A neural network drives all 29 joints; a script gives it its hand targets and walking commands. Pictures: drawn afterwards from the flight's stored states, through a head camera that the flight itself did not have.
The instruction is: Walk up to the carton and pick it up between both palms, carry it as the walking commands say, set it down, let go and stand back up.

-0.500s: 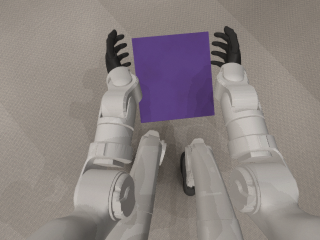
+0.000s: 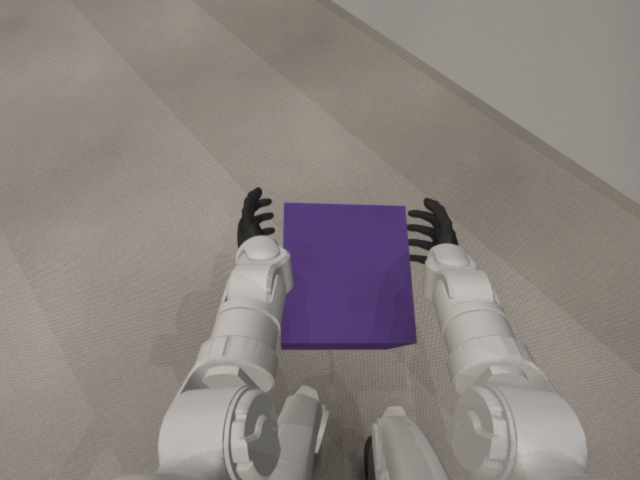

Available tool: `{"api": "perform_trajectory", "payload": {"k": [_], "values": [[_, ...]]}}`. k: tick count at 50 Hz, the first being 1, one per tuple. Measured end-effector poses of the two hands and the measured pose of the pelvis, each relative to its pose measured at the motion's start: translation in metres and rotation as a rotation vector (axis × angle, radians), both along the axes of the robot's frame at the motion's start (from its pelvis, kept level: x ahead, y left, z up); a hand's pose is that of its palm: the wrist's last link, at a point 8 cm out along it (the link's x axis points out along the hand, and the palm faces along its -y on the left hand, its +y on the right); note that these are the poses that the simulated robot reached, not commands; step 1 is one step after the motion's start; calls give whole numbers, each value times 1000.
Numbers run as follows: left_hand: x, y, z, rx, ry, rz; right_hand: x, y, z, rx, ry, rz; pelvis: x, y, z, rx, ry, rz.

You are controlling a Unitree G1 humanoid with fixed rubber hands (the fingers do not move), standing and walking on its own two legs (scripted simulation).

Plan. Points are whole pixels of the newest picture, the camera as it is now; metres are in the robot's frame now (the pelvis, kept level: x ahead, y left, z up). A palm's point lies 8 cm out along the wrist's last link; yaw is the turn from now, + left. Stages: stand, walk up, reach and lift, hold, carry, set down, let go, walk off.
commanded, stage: reach and lift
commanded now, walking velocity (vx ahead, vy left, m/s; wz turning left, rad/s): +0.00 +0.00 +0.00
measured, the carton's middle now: (339, 282) +0.40 +0.05 -0.10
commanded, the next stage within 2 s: none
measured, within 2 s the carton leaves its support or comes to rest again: neither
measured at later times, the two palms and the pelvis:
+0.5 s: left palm (251, 215) +0.40 +0.16 +0.07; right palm (464, 223) +0.42 -0.09 +0.06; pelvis +0.09 -0.01 +0.08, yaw -2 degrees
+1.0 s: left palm (222, 199) +0.37 +0.17 +0.13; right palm (484, 200) +0.40 -0.08 +0.13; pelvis +0.11 -0.01 +0.10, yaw -1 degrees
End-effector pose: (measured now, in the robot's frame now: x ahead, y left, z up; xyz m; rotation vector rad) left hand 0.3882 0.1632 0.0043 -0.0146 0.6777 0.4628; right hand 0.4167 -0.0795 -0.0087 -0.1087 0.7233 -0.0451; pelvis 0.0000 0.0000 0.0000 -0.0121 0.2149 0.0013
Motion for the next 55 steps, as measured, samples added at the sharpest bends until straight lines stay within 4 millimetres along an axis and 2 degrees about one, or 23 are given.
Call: {"api": "perform_trajectory", "payload": {"k": [4,8,19,24,28,34,42,46,50,55], "values": [[1,-4,28,-4,-21,-1,3,-4,32,5,-21,-5,15,1,18,9,-10,-10],[1,-6,43,-9,-23,-16,2,-8,50,-4,-26,-8,30,0,35,14,-29,-19],[2,-8,50,-22,-17,-51,1,-13,54,32,-22,1,63,-3,68,21,-67,-35],[7,-5,59,-5,0,-56,5,-8,67,7,-34,-13,81,-7,79,18,-68,-34],[9,2,77,-25,-31,-80,9,-4,89,-26,-75,37,98,-8,89,19,-65,-33],[1,12,98,-69,-28,-146,5,-4,107,-1,-64,101,116,-5,99,14,-132,-29],[-15,14,110,-61,14,-156,-15,-5,116,34,-21,126,117,-4,100,6,-254,-28],[-17,14,114,-64,19,-132,-15,-4,124,33,-13,136,111,-7,98,10,-298,-19],[-16,11,124,-45,-8,-111,-12,-3,140,3,-49,135,107,-9,97,12,-325,-10],[-12,-2,132,-31,3,-140,-14,-14,147,-3,-47,78,100,-10,96,11,-340,-3]]}}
